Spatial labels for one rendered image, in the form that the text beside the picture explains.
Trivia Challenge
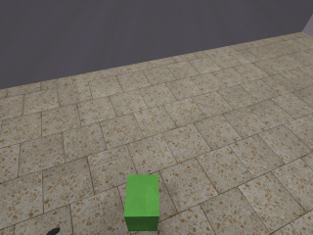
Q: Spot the carton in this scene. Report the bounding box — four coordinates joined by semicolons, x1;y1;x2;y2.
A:
124;174;159;231

